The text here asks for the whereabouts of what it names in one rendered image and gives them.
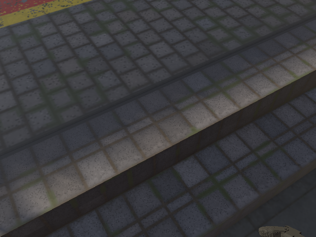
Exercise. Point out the right robot hand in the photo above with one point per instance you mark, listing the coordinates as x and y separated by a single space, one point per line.
279 231

